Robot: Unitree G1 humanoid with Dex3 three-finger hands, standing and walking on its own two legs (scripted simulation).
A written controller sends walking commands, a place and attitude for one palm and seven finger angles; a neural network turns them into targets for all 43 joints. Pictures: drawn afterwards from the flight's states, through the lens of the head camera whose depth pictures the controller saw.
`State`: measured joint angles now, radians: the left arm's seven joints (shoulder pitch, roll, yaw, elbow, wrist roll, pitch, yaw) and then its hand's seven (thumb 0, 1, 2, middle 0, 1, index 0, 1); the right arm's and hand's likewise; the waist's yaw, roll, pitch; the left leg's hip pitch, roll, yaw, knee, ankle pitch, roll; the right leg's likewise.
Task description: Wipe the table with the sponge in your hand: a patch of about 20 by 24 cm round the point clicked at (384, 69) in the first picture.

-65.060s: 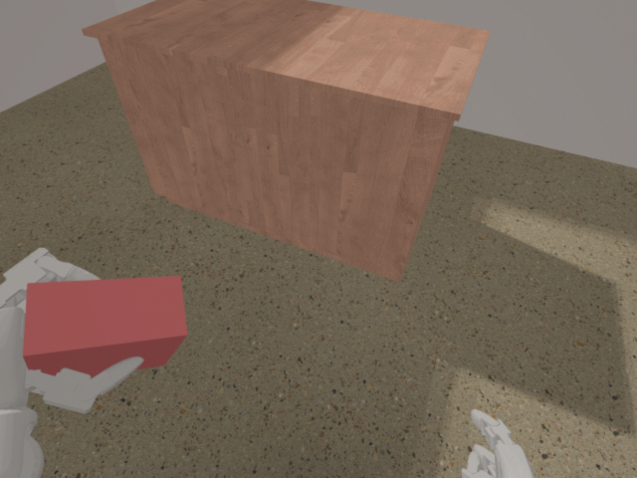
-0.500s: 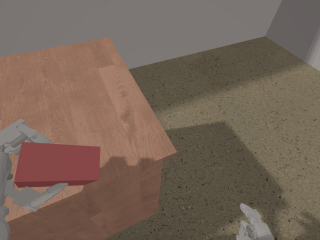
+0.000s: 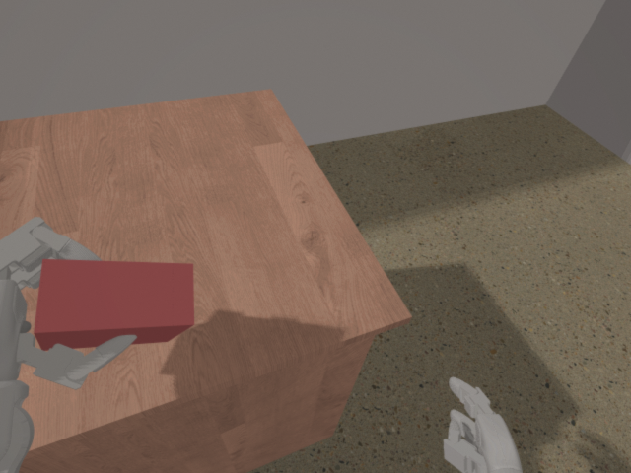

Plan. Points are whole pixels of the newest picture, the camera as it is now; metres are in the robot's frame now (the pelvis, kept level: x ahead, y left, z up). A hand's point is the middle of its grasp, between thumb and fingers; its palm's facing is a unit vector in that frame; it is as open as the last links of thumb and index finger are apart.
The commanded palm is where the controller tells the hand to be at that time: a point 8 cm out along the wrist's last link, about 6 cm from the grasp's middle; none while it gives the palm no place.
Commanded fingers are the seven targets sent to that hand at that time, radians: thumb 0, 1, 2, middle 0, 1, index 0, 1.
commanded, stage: come to a stop and stand still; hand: left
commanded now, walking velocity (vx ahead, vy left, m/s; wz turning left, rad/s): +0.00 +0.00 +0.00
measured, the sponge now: (138, 307) +0.24 +0.21 +0.13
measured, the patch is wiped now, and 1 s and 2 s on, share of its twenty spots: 0.00 0.00 0.00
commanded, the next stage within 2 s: look again from close up in 0.22 s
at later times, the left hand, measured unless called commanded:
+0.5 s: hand (82, 315) +0.21 +0.25 +0.15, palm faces +0.38 -0.85 -0.38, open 9.9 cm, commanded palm +0.16 +0.28 +0.17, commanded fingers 0.00 0.10 1.30 -1.20 -1.60 -1.20 -1.60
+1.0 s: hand (50, 270) +0.23 +0.27 +0.19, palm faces +0.48 -0.77 -0.42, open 9.9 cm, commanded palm +0.14 +0.26 +0.17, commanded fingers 0.00 0.10 1.30 -1.20 -1.60 -1.20 -1.60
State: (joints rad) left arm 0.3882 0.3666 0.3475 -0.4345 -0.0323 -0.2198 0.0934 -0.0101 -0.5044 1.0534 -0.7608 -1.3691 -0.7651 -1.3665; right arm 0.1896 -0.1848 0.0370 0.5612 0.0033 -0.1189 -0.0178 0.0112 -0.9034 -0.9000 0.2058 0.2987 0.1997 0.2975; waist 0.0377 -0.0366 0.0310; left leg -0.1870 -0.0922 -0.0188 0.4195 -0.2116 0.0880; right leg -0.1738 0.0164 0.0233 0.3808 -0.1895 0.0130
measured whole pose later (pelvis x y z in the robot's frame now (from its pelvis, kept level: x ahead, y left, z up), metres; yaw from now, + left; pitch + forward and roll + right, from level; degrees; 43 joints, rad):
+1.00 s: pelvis -0.01 -0.02 +0.00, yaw +1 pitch +0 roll -1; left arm 0.17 0.47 0.44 -0.29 -0.01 -0.26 0.06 -0.01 -0.51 1.05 -0.76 -1.37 -0.77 -1.36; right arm 0.21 -0.21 0.02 0.59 0.02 -0.14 0.00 0.01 -0.91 -0.90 0.20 0.30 0.20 0.30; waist 0.06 -0.02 0.06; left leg -0.25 -0.07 -0.04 0.47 -0.21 0.07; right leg -0.23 0.04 0.00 0.41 -0.18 -0.01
